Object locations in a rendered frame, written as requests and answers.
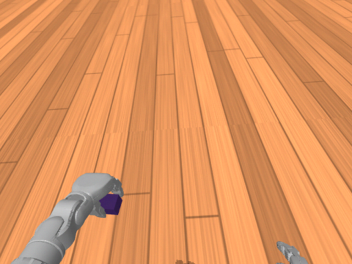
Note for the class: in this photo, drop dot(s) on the left robot hand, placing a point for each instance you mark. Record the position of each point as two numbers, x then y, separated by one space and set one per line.
97 186

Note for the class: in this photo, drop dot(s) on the left robot arm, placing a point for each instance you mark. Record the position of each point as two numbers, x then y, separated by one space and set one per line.
57 233

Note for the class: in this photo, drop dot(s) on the small box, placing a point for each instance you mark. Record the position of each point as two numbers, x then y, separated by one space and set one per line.
111 204

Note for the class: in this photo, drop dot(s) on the right robot hand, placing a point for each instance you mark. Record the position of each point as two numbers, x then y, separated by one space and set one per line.
290 253

